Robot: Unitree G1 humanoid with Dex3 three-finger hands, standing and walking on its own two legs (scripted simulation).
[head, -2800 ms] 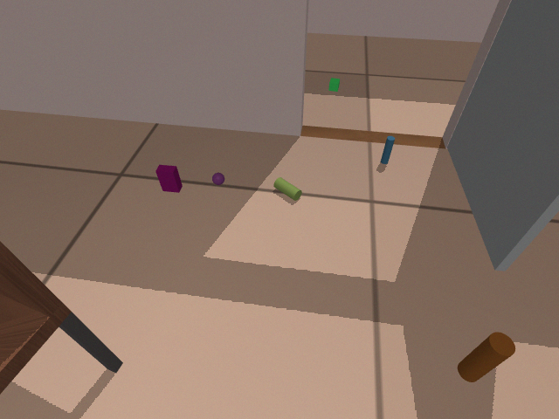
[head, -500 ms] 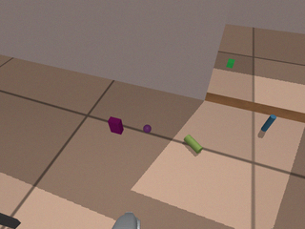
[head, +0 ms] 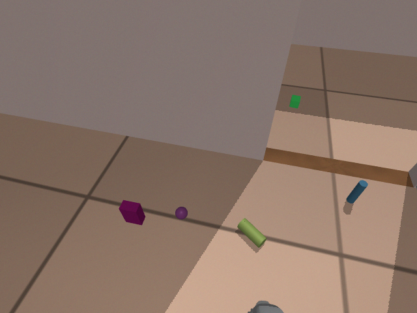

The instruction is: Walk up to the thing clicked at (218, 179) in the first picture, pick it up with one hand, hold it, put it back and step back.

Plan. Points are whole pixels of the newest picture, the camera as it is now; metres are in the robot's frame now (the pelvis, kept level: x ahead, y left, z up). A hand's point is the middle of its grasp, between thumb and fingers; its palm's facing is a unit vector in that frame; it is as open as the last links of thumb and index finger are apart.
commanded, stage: walk up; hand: left
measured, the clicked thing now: (181, 213) +0.72 +0.16 -0.74
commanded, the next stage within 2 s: none
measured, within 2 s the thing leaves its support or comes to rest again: neither
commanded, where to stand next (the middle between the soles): +0.37 -0.02 m, yaw +2 degrees
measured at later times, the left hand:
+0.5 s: hand (113, 297) +0.19 +0.22 -0.13, palm faces +0.00 -0.93 -0.38, open 7.4 cm
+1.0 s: hand (124, 234) +0.34 +0.23 -0.14, palm faces -0.01 -0.88 -0.47, open 7.4 cm
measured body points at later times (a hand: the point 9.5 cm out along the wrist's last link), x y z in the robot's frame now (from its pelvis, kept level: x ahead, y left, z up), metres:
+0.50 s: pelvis +0.17 -0.05 +0.00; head +0.20 -0.05 +0.45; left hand +0.19 +0.27 -0.11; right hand +0.27 -0.36 -0.11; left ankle +0.29 +0.09 -0.71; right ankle +0.12 -0.14 -0.73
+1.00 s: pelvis +0.29 -0.06 -0.02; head +0.31 -0.09 +0.43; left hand +0.34 +0.27 -0.11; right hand +0.38 -0.37 -0.15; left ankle +0.29 +0.08 -0.73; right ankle +0.39 -0.17 -0.74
